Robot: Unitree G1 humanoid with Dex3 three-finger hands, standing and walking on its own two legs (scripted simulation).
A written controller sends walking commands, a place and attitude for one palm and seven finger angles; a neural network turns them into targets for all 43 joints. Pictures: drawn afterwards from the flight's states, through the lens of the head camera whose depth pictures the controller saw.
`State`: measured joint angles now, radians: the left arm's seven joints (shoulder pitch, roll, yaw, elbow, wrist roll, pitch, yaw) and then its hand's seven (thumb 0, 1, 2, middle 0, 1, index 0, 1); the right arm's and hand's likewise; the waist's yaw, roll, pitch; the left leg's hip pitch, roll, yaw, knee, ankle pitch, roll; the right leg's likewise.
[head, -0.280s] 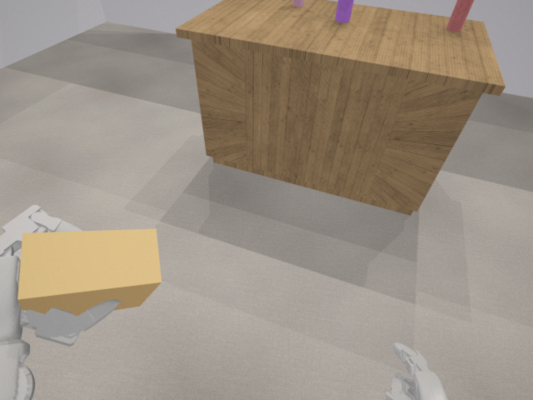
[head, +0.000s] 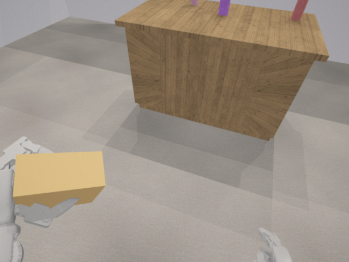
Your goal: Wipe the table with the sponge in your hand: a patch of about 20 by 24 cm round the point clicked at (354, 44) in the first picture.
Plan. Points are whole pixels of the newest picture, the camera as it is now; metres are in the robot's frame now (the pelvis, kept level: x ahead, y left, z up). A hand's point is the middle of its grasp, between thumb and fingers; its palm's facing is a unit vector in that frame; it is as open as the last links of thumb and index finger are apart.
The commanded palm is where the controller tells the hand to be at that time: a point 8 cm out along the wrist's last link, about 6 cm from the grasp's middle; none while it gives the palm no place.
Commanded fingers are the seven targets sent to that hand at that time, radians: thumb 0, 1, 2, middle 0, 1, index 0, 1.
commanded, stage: look at it before walking up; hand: left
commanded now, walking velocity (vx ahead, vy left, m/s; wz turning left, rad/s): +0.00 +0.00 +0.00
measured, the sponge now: (73, 181) +0.22 +0.20 +0.14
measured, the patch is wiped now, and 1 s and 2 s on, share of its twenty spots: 0.00 0.00 0.00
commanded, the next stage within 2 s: walk to a spot facing it in 0.12 s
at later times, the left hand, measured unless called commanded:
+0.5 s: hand (41, 175) +0.21 +0.25 +0.17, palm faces +0.45 -0.81 -0.38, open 10.1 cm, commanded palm +0.16 +0.28 +0.18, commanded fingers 0.00 0.10 1.30 -1.20 -1.60 -1.20 -1.60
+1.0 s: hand (63, 121) +0.33 +0.26 +0.18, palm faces +0.44 -0.81 -0.39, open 10.0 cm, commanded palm +0.27 +0.29 +0.18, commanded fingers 0.00 0.10 1.30 -1.20 -1.60 -1.20 -1.60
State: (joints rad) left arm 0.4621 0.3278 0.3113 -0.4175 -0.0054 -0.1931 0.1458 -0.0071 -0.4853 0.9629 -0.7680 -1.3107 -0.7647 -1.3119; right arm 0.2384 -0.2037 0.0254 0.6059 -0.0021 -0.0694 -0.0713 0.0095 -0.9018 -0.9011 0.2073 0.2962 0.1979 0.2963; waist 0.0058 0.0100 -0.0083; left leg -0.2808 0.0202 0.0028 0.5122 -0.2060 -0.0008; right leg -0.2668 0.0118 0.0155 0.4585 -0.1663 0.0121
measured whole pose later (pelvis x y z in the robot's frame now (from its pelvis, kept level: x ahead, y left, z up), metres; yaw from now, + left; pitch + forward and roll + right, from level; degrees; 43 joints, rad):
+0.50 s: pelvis +0.01 +0.00 -0.01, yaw +1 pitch -2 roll -2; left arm 0.45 0.34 0.34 -0.45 0.00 -0.19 0.16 -0.01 -0.49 0.97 -0.77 -1.31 -0.77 -1.32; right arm 0.26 -0.20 0.02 0.62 -0.02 -0.07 -0.09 0.01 -0.90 -0.90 0.21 0.30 0.20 0.30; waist -0.01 0.03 -0.02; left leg -0.32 0.04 -0.02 0.61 -0.26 0.01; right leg -0.30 0.01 -0.03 0.60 -0.38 -0.01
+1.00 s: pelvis +0.12 +0.01 +0.00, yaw +2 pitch +0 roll -2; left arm 0.45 0.36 0.36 -0.52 0.00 -0.21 0.16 -0.01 -0.49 0.97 -0.77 -1.32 -0.77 -1.32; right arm 0.21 -0.14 0.03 0.61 -0.01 -0.10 -0.05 0.01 -0.90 -0.90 0.21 0.30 0.20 0.30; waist 0.00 0.00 0.03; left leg -0.19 0.11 0.14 0.50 -0.31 -0.01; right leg -0.52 -0.07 -0.10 1.03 -0.41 0.02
